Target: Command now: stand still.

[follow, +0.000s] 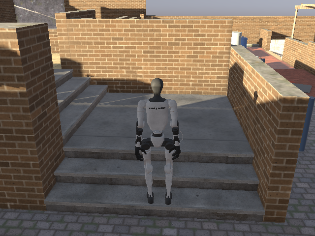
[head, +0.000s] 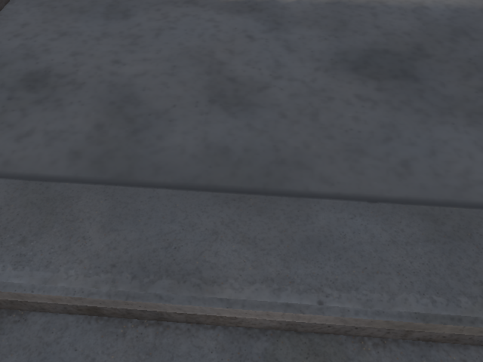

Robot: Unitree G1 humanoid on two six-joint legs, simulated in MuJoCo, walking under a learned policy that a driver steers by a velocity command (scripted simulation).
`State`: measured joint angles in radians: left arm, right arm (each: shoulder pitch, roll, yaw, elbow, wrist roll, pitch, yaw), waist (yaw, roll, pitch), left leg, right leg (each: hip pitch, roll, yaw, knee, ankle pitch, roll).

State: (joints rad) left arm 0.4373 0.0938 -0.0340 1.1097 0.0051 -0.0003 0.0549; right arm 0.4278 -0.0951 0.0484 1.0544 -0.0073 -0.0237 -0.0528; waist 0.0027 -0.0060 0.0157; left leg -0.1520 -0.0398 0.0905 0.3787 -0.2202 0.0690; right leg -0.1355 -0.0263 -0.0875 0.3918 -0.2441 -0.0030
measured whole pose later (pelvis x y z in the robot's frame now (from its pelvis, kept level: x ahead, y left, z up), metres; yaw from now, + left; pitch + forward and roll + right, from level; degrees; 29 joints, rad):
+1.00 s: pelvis +0.06 -0.03 -0.01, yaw +0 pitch +2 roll +0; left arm 0.54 0.13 0.02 1.06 0.03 -0.06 0.03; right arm 0.40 -0.16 -0.03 1.04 -0.02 -0.04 0.00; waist 0.05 0.01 -0.03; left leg -0.50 0.00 0.06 1.27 -0.39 0.11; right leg -0.15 0.03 -0.09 0.44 -0.34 -0.08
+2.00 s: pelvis +0.63 -0.02 +0.25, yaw +1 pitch +2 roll -2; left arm 0.30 0.21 0.08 0.98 0.03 -0.09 -0.01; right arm 0.26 -0.16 -0.06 0.75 -0.02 -0.10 0.00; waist -0.04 0.01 -0.06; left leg -0.76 0.00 -0.11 1.75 -0.09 0.14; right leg -0.46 0.05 -0.19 0.81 -0.39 -0.12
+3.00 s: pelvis +1.20 -0.02 +0.28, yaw +5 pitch +1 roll +0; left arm 0.14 0.20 0.05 0.76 0.04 -0.08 -0.01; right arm 0.42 -0.22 -0.06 0.90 0.00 -0.06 0.00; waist -0.04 0.02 0.04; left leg -0.28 -0.02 -0.01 1.11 -0.37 0.09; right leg -0.39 0.00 -0.12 0.54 -0.17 -0.07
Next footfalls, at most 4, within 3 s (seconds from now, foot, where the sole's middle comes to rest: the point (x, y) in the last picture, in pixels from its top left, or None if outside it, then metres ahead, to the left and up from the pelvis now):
1.30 left None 0.39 0.10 -0.63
1.80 right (281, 250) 0.69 -0.07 -0.49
2.34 left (223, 161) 1.00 0.08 -0.49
2.90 right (278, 94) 1.33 -0.09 -0.49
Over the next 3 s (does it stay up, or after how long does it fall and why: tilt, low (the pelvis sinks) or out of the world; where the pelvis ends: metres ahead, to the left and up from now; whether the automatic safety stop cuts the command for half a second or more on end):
stays up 1.20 -0.02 0.28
